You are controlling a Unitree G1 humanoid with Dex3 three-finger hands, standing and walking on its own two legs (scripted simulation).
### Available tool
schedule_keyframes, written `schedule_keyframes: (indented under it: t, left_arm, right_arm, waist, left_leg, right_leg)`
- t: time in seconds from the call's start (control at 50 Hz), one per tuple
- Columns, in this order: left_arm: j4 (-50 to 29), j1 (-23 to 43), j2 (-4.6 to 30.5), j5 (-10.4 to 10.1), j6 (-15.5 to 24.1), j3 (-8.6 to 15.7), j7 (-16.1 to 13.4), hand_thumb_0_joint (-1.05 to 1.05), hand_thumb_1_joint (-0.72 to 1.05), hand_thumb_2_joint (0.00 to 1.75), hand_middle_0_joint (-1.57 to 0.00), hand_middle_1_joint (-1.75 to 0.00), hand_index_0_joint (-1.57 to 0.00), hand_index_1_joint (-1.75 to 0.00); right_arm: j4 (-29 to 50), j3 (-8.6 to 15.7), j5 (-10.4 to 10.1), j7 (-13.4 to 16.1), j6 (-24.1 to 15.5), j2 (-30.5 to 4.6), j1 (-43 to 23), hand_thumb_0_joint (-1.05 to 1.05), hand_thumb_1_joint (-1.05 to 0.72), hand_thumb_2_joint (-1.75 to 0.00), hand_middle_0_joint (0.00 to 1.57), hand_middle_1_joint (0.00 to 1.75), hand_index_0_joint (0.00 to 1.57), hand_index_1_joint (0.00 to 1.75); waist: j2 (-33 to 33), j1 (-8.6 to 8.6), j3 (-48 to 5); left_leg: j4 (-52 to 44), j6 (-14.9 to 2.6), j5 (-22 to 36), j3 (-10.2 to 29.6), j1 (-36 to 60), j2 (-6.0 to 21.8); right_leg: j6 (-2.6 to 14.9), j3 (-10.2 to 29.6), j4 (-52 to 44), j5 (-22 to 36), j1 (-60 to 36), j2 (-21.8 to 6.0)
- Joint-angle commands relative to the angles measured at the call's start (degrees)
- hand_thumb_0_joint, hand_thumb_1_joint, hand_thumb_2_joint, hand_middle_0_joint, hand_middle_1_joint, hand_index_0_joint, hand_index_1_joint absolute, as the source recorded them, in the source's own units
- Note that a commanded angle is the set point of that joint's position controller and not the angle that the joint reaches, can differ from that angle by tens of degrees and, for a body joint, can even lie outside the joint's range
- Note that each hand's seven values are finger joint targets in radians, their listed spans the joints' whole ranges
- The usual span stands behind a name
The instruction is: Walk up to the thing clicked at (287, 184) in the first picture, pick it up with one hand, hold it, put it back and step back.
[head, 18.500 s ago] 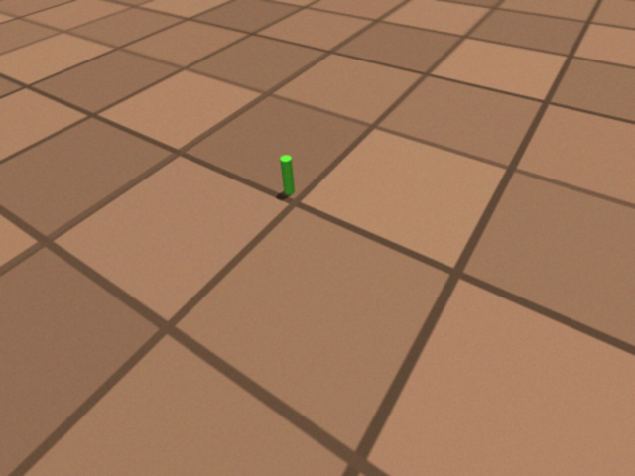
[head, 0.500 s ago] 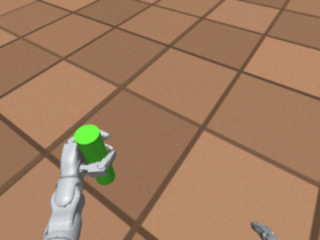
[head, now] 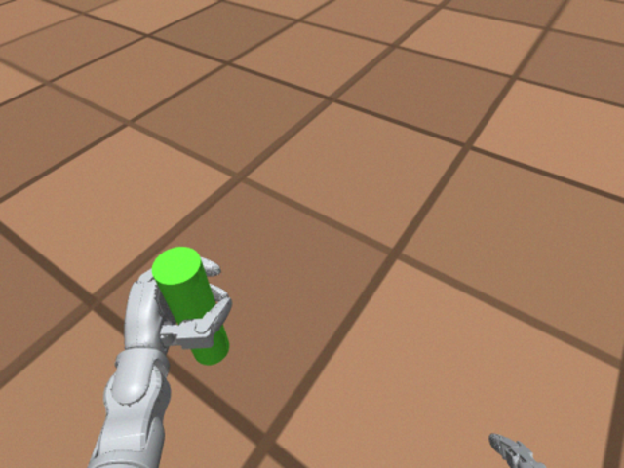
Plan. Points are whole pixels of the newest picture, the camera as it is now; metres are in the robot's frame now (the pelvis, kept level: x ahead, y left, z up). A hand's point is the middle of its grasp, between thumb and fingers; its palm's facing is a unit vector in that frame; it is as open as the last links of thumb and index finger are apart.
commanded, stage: hold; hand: left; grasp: from the side
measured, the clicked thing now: (196, 312) +0.32 +0.18 +0.03
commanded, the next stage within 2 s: crouch in 1.70 s
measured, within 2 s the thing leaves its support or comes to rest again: neither
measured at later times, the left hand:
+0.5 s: hand (196, 300) +0.33 +0.17 +0.05, palm faces +0.08 -1.00 -0.02, open 7.2 cm
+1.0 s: hand (198, 301) +0.33 +0.17 +0.05, palm faces +0.08 -1.00 -0.02, open 7.2 cm
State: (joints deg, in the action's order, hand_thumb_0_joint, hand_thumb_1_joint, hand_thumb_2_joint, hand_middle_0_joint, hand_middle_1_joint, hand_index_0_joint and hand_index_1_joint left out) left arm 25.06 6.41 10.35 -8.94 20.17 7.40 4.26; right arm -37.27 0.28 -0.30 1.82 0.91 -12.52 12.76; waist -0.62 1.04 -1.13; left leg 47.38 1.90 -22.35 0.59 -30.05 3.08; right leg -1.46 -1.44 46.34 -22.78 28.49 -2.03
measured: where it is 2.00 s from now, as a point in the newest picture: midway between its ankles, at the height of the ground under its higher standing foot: outside the picture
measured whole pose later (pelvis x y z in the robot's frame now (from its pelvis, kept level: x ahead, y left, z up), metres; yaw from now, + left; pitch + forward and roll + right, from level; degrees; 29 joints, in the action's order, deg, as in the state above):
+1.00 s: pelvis +0.00 +0.01 +0.00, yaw +0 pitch +5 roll -1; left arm 26.6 7.4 10.0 -8.4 20.9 7.2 3.2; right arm -38.8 0.7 -0.1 1.4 -0.1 -12.6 13.0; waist -0.6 0.9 -1.1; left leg 46.2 1.5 -22.0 0.2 -28.8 2.9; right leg -1.8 -1.1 44.7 -22.0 27.1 -2.1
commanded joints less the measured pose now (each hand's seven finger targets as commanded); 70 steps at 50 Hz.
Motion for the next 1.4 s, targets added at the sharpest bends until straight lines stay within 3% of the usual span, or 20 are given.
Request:
schedule_keyframes:
  t: [0.0,0.2,0.3,0.38,0.42,0.46,0.5,0.58,0.7,0.74,0.82,0.9,0.94,1.02,1.1,1.14,1.2,1.24,1.28,1.38]
  left_arm:
    - [-18.5,20.9,10.2,-1.3,6.4,5.0,-0.8,0.00,0.45,1.22,-1.27,-1.37,-1.29,-1.36]
    - [-12.8,19.4,7.6,-0.9,4.9,1.7,-0.2,0.00,0.42,1.20,-1.26,-1.36,-1.27,-1.35]
    - [-14.0,21.1,9.5,-1.6,5.1,4.3,-0.5,0.00,0.44,1.23,-1.29,-1.38,-1.30,-1.38]
    - [-10.6,17.5,6.7,-1.3,5.2,2.5,-0.6,0.00,0.46,1.23,-1.29,-1.38,-1.30,-1.38]
    - [-15.4,20.8,9.3,-1.3,6.1,4.2,-0.7,0.00,0.45,1.23,-1.28,-1.38,-1.30,-1.38]
    - [-18.4,22.4,9.4,-0.9,6.3,3.2,-0.8,0.00,0.46,1.22,-1.28,-1.37,-1.29,-1.36]
    - [-13.8,17.3,6.1,-1.3,5.5,1.7,-0.9,0.00,0.42,1.22,-1.28,-1.38,-1.29,-1.38]
    - [-16.9,20.5,10.1,-0.6,5.8,4.2,-1.7,0.00,0.39,1.20,-1.26,-1.35,-1.27,-1.35]
    - [-9.6,18.5,5.7,-0.6,4.9,0.8,-1.1,0.00,0.41,1.22,-1.26,-1.38,-1.28,-1.37]
    - [-12.0,20.5,8.7,-0.3,5.3,3.2,-1.1,0.00,0.43,1.23,-1.27,-1.38,-1.28,-1.37]
    - [-15.1,19.1,8.5,-0.7,6.1,3.2,-1.0,0.00,0.40,1.21,-1.26,-1.37,-1.27,-1.36]
    - [-10.7,17.4,6.0,-1.1,5.5,2.0,-1.2,0.00,0.40,1.22,-1.25,-1.37,-1.26,-1.37]
    - [-15.1,21.6,9.1,-0.7,6.6,4.0,-1.6,0.00,0.42,1.21,-1.25,-1.36,-1.26,-1.35]
    - [-13.8,20.4,6.9,-0.2,6.9,1.7,-1.4,0.00,0.45,1.23,-1.26,-1.38,-1.28,-1.37]
    - [-15.6,21.5,9.4,-0.5,6.9,3.3,-0.8,0.00,0.42,1.23,-1.27,-1.38,-1.28,-1.38]
    - [-13.2,17.9,6.6,-0.6,6.5,1.1,-0.5,0.00,0.42,1.22,-1.26,-1.37,-1.27,-1.37]
    - [-10.8,18.1,6.6,-1.3,6.2,2.5,-0.6,0.00,0.42,1.23,-1.28,-1.39,-1.29,-1.38]
    - [-14.7,21.8,9.9,-1.1,6.6,4.7,-1.1,0.00,0.41,1.23,-1.27,-1.38,-1.28,-1.38]
    - [-14.0,20.2,7.6,-0.7,6.6,2.2,-0.9,0.00,0.40,1.23,-1.26,-1.38,-1.27,-1.38]
    - [-14.7,20.9,8.9,-0.5,6.8,3.7,-1.4,0.00,0.41,1.20,-1.25,-1.36,-1.26,-1.35]
  right_arm:
    - [7.1,2.4,0.0,0.9,-2.6,-7.2,-2.2,0.00,-0.90,-0.90,0.20,0.30,0.20,0.30]
    - [6.1,2.4,-0.3,1.5,-3.0,-7.5,-2.1,0.00,-0.90,-0.90,0.20,0.30,0.20,0.30]
    - [6.1,2.5,-0.3,1.1,-3.2,-7.4,-2.1,0.00,-0.90,-0.90,0.20,0.30,0.20,0.30]
    - [6.2,2.6,-0.2,0.7,-3.4,-7.4,-2.0,0.00,-0.90,-0.90,0.20,0.30,0.20,0.30]
    - [6.3,2.8,-0.2,0.7,-3.5,-7.6,-2.4,0.00,-0.90,-0.90,0.20,0.30,0.20,0.30]
    - [6.5,2.6,-0.1,0.9,-3.6,-7.1,-2.4,0.00,-0.90,-0.90,0.20,0.30,0.20,0.30]
    - [6.6,2.3,-0.1,0.7,-3.8,-7.1,-2.3,0.00,-0.91,-0.90,0.20,0.30,0.20,0.30]
    - [6.1,2.6,-0.1,1.1,-3.4,-7.4,-1.9,0.00,-0.91,-0.90,0.20,0.30,0.20,0.30]
    - [5.4,2.8,0.0,0.7,-3.6,-7.5,-1.6,0.00,-0.90,-0.90,0.20,0.30,0.20,0.30]
    - [5.1,3.1,0.0,0.5,-3.6,-7.7,-1.3,0.00,-0.90,-0.90,0.20,0.30,0.20,0.30]
    - [5.9,3.1,0.0,0.3,-3.4,-7.6,-1.1,0.00,-0.91,-0.90,0.20,0.30,0.20,0.30]
    - [5.9,2.8,-0.1,0.2,-3.5,-7.5,-1.8,0.00,-0.91,-0.90,0.20,0.30,0.20,0.30]
    - [5.5,3.0,0.1,0.3,-3.4,-7.6,-1.7,0.00,-0.91,-0.90,0.20,0.30,0.20,0.30]
    - [5.6,2.9,0.4,0.2,-3.3,-7.4,-1.4,0.00,-0.90,-0.90,0.20,0.30,0.20,0.30]
    - [6.2,3.1,0.0,0.1,-3.3,-7.8,-2.0,0.00,-0.91,-0.90,0.20,0.30,0.20,0.30]
    - [6.3,2.9,0.0,0.2,-3.1,-7.6,-1.6,0.00,-0.91,-0.90,0.20,0.30,0.20,0.30]
    - [6.2,2.9,-0.1,0.0,-3.5,-7.6,-2.6,0.00,-0.91,-0.90,0.20,0.30,0.20,0.30]
    - [6.2,3.1,-0.3,0.2,-3.3,-7.8,-2.3,0.00,-0.91,-0.91,0.20,0.30,0.20,0.30]
    - [6.1,2.8,0.0,0.4,-3.0,-7.5,-1.8,0.00,-0.91,-0.90,0.20,0.30,0.20,0.30]
    - [5.9,2.8,0.1,0.6,-3.2,-7.2,-2.4,0.00,-0.91,-0.90,0.20,0.30,0.20,0.30]
  waist:
    - [-1.2,-0.06,-17.2]
    - [-0.2,1.14,-15.1]
    - [-0.3,-0.23,-15.4]
    - [0.1,0.00,-15.2]
    - [-1.2,-0.32,-16.2]
    - [-2.4,-0.13,-16.9]
    - [-0.3,0.13,-16.3]
    - [-1.0,-0.11,-16.8]
    - [0.6,1.15,-13.5]
    - [-1.3,0.25,-14.5]
    - [-1.1,-0.29,-19.0]
    - [0.9,0.77,-15.0]
    - [-1.0,0.35,-16.2]
    - [-1.4,0.82,-16.0]
    - [-2.2,-0.01,-17.5]
    - [-0.6,0.66,-17.1]
    - [1.8,0.53,-14.4]
    - [-0.1,-0.10,-16.5]
    - [1.6,0.75,-16.1]
    - [-0.3,-0.11,-17.4]
  left_leg:
    - [-6.8,-1.58,10.7,-1.7,7.7,-2.6]
    - [-7.7,-1.60,10.5,-1.6,8.9,-2.4]
    - [-8.4,-1.44,10.0,-1.2,8.3,-2.3]
    - [-8.4,-1.30,10.5,-1.3,8.6,-2.2]
    - [-8.2,-1.26,10.2,-1.5,8.8,-2.4]
    - [-8.1,-1.25,10.2,-1.8,9.5,-2.6]
    - [-7.9,-1.37,12.2,-1.5,9.3,-2.3]
    - [-8.0,-1.37,13.1,-1.4,9.7,-2.3]
    - [-8.1,-1.45,12.4,-1.0,8.5,-1.8]
    - [-7.9,-1.31,13.1,-1.2,8.8,-2.1]
    - [-7.3,-1.31,16.0,-1.3,10.9,-2.2]
    - [-7.3,-1.58,14.6,-1.5,8.7,-2.1]
    - [-7.3,-1.43,14.0,-1.5,9.0,-2.1]
    - [-7.7,-1.28,12.8,-1.2,9.7,-1.9]
    - [-8.0,-1.29,11.9,-1.2,9.5,-2.1]
    - [-7.8,-1.39,12.8,-1.3,10.2,-2.1]
    - [-7.6,-1.76,11.0,-1.3,7.5,-2.2]
    - [-7.9,-1.67,11.8,-1.6,8.7,-2.3]
    - [-7.5,-1.87,12.8,-1.6,9.3,-2.3]
    - [-7.6,-1.75,12.2,-1.9,9.2,-2.6]
  right_leg:
    - [1.14,-0.7,-7.0,13.8,-6.8,1.9]
    - [1.18,-0.8,-8.0,13.9,-5.9,2.0]
    - [1.37,-1.3,-8.0,12.7,-7.0,2.2]
    - [1.49,-1.4,-7.8,12.9,-6.5,2.4]
    - [1.49,-1.2,-7.9,12.7,-7.0,2.2]
    - [1.42,-0.9,-8.2,12.8,-6.8,2.1]
    - [1.22,-1.1,-7.9,14.9,-7.7,2.3]
    - [1.27,-1.1,-8.0,15.6,-8.0,2.3]
    - [1.38,-1.5,-7.5,14.9,-5.5,2.4]
    - [1.43,-1.3,-7.5,15.4,-6.3,2.2]
    - [1.32,-1.2,-7.2,18.1,-8.8,2.2]
    - [1.10,-1.1,-7.6,17.4,-6.7,2.2]
    - [1.28,-1.1,-7.3,16.6,-6.9,2.1]
    - [1.45,-1.2,-7.2,15.1,-5.9,2.4]
    - [1.57,-1.1,-7.4,14.3,-6.9,2.2]
    - [1.32,-1.1,-7.6,15.1,-6.9,2.2]
    - [1.07,-1.1,-8.1,14.0,-6.4,2.1]
    - [1.14,-0.8,-8.2,14.8,-7.2,1.9]
    - [0.86,-0.8,-8.1,15.9,-6.9,1.9]
    - [1.05,-0.6,-8.2,15.3,-7.8,1.8]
